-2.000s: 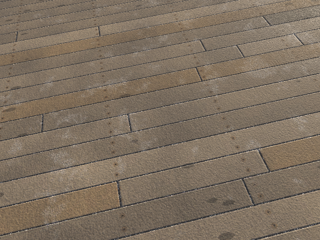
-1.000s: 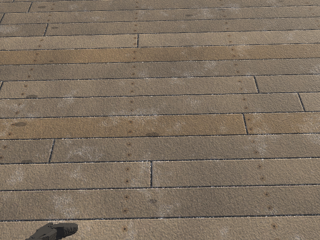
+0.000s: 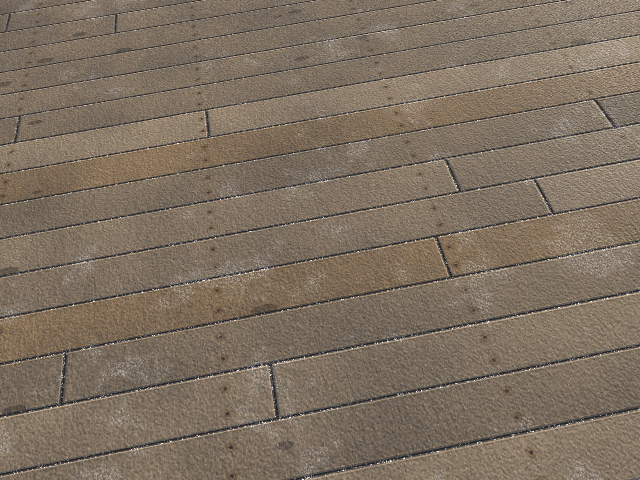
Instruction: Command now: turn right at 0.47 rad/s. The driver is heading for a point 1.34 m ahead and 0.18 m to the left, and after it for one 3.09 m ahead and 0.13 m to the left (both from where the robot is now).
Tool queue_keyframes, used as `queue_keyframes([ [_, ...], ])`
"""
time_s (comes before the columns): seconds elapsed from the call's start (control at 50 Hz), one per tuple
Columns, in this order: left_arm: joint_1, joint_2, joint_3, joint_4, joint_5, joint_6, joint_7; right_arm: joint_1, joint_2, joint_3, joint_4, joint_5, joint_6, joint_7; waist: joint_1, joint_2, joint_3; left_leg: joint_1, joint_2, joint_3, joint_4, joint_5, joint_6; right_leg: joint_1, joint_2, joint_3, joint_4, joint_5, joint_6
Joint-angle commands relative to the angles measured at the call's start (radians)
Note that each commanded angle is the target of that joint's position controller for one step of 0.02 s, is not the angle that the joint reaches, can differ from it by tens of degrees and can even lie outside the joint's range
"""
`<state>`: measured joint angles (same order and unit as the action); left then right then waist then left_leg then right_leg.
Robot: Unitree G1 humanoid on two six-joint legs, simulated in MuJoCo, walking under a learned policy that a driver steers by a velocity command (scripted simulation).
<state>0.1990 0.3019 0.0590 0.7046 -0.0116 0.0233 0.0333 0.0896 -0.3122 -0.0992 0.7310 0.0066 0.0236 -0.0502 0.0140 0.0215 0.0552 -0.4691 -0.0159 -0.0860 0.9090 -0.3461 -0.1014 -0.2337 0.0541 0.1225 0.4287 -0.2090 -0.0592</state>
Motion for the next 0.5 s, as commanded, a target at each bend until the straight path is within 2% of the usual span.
queue_keyframes([
  [0.02, -0.015, 0.178, 0.049, -0.07, 0.005, -0.001, 0.004, -0.037, -0.067, -0.009, -0.068, 0.003, -0.024, 0.008, 0.021, -0.176, -0.108, -0.03, 0.002, 0.003, -0.103, -0.002, -0.003, 0.135, -0.235, 0.255, -0.077, 0.237, -0.167],
  [0.04, -0.022, 0.176, 0.048, -0.072, 0.008, 0.001, 0.002, -0.029, -0.07, -0.009, -0.064, 0.004, -0.026, 0.012, 0.024, -0.182, -0.11, 0.007, 0.003, 0.009, -0.128, -0.008, 0.0, 0.113, -0.234, 0.26, -0.071, 0.24, -0.168],
  [0.06, -0.019, 0.17, 0.045, -0.07, 0.007, 0.002, -0.001, -0.016, -0.072, -0.008, -0.061, 0.006, -0.031, 0.018, 0.028, -0.18, -0.129, 0.045, 0.004, 0.019, -0.158, -0.007, 0.007, 0.098, -0.229, 0.269, -0.08, 0.141, -0.168],
  [0.12, -0.015, 0.156, 0.034, -0.056, 0.002, 0.002, -0.01, -0.019, -0.068, -0.001, -0.065, 0.014, -0.052, 0.039, 0.036, -0.202, -0.085, 0.124, -0.006, 0.059, -0.274, -0.025, 0.046, 0.016, -0.211, 0.332, -0.121, -0.26, -0.167],
  [0.16, -0.027, 0.136, 0.02, -0.048, 0.001, -0.002, -0.012, 0.049, -0.048, 0.004, -0.037, 0.017, -0.078, 0.053, -0.012, -0.178, -0.061, 0.266, -0.01, 0.087, -0.46, 0.072, 0.088, -0.06, -0.177, 0.339, -0.102, -0.38, -0.137],
  [0.18, -0.02, 0.108, 0.01, -0.045, 0.006, -0.009, -0.012, 0.091, -0.051, 0.003, -0.02, 0.011, -0.089, 0.053, -0.031, -0.146, -0.063, 0.352, 0.011, 0.065, -0.518, 0.082, 0.112, -0.105, -0.144, 0.32, -0.057, -0.393, -0.103],
  [0.2, -0.03, 0.056, -0.007, -0.052, 0.012, -0.019, -0.014, 0.176, -0.089, -0.002, -0.004, -0.002, -0.099, 0.049, -0.056, -0.038, -0.086, 0.469, 0.152, -0.098, -0.573, 0.001, 0.159, -0.209, -0.078, 0.234, 0.136, -0.394, -0.049],
  [0.22, -0.03, 0.035, -0.01, -0.088, 0.001, -0.035, -0.014, 0.257, -0.204, -0.026, 0.022, -0.023, -0.102, 0.051, -0.044, 0.164, -0.079, 0.523, 0.322, -0.415, -0.675, -0.194, 0.288, -0.394, 0.07, 0.026, 0.376, -0.39, 0.013],
  [0.24, -0.106, 0.12, 0.014, -0.113, -0.014, -0.052, -0.005, 0.259, -0.202, -0.031, 0.029, -0.029, -0.113, 0.06, -0.075, 0.169, 0.029, 0.446, 0.42, -0.611, -0.758, -0.361, 0.391, -0.537, 0.021, 0.045, 0.529, -0.402, 0.027],
  [0.26, -0.101, 0.161, 0.031, -0.102, -0.022, -0.061, -0.005, 0.219, -0.146, -0.014, 0.022, -0.014, -0.12, 0.054, -0.053, 0.123, 0.08, 0.428, 0.392, -0.55, -0.764, -0.39, 0.377, -0.572, -0.024, 0.07, 0.593, -0.313, 0.025],
  [0.28, -0.07, 0.149, 0.032, -0.079, -0.014, -0.064, -0.012, 0.192, -0.116, -0.002, 0.017, -0.002, -0.122, 0.049, -0.034, 0.125, 0.075, 0.45, 0.337, -0.46, -0.765, -0.338, 0.339, -0.581, -0.048, 0.041, 0.609, -0.242, 0.033],
  [0.3, -0.069, 0.139, 0.032, -0.075, -0.002, -0.071, -0.019, 0.188, -0.101, 0.004, 0.017, 0.005, -0.121, 0.044, -0.036, 0.127, 0.061, 0.475, 0.304, -0.39, -0.771, -0.265, 0.313, -0.589, -0.074, 0.009, 0.599, -0.175, 0.042],
  [0.32, -0.089, 0.118, 0.029, -0.077, 0.003, -0.079, -0.027, 0.201, -0.095, 0.008, 0.021, 0.006, -0.119, 0.04, -0.046, 0.119, 0.054, 0.481, 0.277, -0.325, -0.779, -0.175, 0.296, -0.581, -0.096, -0.012, 0.58, -0.107, 0.052],
  [0.36, -0.127, 0.067, 0.016, -0.083, 0.004, -0.091, -0.038, 0.247, -0.088, 0.012, 0.034, 0.003, -0.12, 0.037, -0.071, 0.106, 0.029, 0.479, 0.236, -0.223, -0.788, -0.011, 0.29, -0.55, -0.105, -0.072, 0.536, -0.008, 0.072],
  [0.42, -0.189, 0.02, -0.001, -0.105, -0.001, -0.1, -0.048, 0.281, -0.098, 0.013, 0.043, 0.007, -0.112, 0.035, -0.099, 0.106, 0.023, 0.449, 0.203, -0.119, -0.791, 0.138, 0.289, -0.473, -0.104, -0.117, 0.357, 0.075, 0.092],
  [0.46, -0.23, 0.01, -0.007, -0.119, -0.006, -0.106, -0.058, 0.303, -0.119, 0.011, 0.049, 0.009, -0.106, 0.037, -0.114, 0.112, 0.03, 0.414, 0.2, -0.078, -0.786, 0.198, 0.287, -0.396, -0.092, -0.137, 0.239, 0.113, 0.095],
  [0.5, -0.26, 0.019, -0.006, -0.13, -0.01, -0.11, -0.068, 0.338, -0.133, 0.01, 0.059, 0.014, -0.101, 0.041, -0.125, 0.108, 0.04, 0.39, 0.217, -0.081, -0.772, 0.23, 0.291, -0.328, -0.076, -0.149, 0.174, 0.122, 0.09],
])
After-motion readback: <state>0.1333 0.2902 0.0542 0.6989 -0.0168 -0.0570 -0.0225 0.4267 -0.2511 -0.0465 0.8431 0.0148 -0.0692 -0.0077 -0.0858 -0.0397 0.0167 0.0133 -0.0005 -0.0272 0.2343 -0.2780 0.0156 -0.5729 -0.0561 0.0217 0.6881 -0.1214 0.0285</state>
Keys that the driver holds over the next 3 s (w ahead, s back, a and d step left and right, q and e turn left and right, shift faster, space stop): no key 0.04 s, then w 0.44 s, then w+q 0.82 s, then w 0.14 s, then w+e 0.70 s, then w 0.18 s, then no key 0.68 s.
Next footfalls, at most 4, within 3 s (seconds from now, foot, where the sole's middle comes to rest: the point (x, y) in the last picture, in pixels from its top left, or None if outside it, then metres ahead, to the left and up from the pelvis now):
0.20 left None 0.05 0.14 -0.78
0.62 right None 0.30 -0.15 -0.78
1.14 left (309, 415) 0.59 0.12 -0.78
1.68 right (348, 279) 0.94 0.03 -0.78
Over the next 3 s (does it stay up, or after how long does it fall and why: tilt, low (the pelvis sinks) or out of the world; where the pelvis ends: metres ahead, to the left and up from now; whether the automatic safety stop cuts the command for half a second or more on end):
stays up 1.29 0.16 -0.01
